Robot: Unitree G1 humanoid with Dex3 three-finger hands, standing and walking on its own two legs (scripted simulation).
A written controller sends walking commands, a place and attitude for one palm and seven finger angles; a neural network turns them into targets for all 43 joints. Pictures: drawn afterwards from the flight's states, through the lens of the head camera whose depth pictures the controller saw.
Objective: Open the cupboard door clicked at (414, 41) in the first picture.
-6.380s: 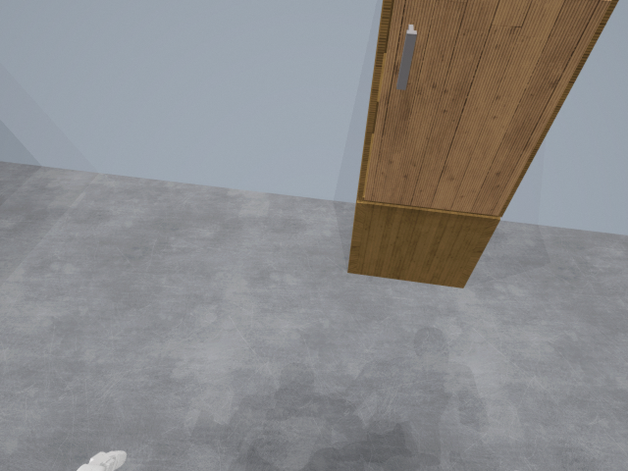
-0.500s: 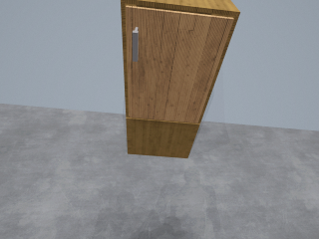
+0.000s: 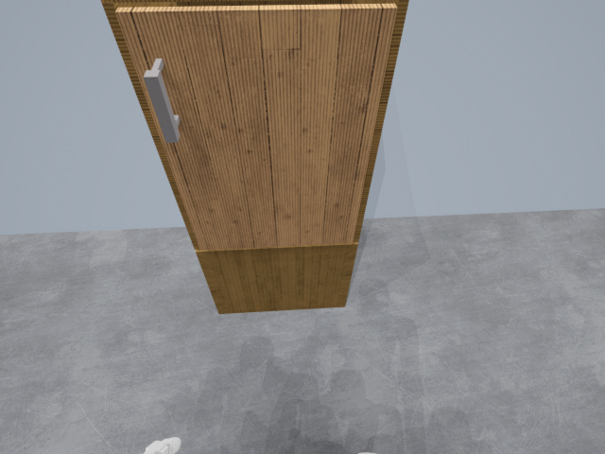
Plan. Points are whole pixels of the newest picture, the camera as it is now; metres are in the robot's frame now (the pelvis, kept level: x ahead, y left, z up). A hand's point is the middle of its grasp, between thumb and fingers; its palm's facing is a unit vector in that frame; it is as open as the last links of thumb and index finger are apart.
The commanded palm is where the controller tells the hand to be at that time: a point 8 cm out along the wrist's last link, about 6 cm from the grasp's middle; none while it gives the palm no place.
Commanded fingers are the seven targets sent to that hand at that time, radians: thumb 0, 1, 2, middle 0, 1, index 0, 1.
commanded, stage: take the last steps up to it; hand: left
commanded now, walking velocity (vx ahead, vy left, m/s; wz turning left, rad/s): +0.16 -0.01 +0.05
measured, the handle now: (165, 101) +0.62 +0.24 +0.13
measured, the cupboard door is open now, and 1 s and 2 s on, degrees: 0 0 0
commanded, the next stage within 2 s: come to a stop and stand still in 0.02 s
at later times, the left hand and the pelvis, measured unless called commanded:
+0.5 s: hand out of the picture +0.08 +0.20 -0.17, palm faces +0.03 -0.98 -0.18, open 7.3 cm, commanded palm none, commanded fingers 0.00 0.90 0.90 -0.20 -0.30 -0.20 -0.30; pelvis +0.06 +0.02 +0.01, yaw -2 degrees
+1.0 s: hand out of the picture +0.01 +0.14 -0.14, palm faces +0.08 -0.97 -0.21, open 7.3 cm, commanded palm none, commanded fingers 0.00 0.90 0.90 -0.20 -0.30 -0.20 -0.30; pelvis +0.02 -0.02 +0.02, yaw +0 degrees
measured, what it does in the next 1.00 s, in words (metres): steps on the spot: left foot, then right foot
